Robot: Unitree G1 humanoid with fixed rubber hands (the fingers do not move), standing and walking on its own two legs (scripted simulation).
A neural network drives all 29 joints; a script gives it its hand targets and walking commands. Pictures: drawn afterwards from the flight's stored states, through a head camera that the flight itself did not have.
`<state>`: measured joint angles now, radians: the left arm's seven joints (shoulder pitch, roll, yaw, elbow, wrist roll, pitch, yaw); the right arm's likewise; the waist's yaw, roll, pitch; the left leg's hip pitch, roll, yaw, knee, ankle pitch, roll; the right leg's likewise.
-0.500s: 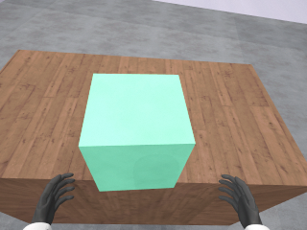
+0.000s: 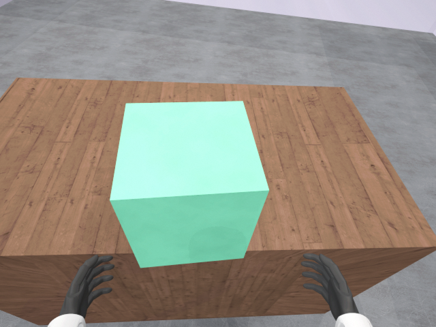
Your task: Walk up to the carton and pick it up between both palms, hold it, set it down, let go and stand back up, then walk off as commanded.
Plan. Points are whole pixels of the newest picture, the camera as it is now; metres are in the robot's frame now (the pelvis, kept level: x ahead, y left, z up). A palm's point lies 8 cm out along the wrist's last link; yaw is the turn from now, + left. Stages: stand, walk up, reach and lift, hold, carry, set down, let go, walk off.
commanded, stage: set down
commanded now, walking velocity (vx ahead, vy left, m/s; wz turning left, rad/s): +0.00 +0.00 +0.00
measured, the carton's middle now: (189, 187) +0.35 +0.07 +0.05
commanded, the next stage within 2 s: let go in 0.86 s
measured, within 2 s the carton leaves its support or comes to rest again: neither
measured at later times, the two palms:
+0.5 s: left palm (89, 306) +0.16 +0.23 -0.07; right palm (335, 312) +0.17 -0.21 -0.06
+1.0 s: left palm (97, 302) +0.17 +0.23 -0.08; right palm (338, 317) +0.17 -0.23 -0.08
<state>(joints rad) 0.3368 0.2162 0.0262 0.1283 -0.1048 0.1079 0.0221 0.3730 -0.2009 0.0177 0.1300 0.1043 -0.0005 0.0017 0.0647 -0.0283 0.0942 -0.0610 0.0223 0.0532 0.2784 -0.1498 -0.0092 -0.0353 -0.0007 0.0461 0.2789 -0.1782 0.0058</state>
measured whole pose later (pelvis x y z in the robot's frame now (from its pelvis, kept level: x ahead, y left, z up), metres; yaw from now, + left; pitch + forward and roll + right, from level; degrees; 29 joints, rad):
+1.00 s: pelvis +0.01 +0.00 +0.00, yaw +0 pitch -3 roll +0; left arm 0.16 0.19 0.04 0.55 0.03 0.10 -0.02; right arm 0.15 -0.20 0.01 0.72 -0.02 -0.21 0.01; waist 0.00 -0.01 0.09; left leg -0.08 0.03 0.05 0.35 -0.20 -0.01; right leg -0.06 0.00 0.05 0.34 -0.23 0.01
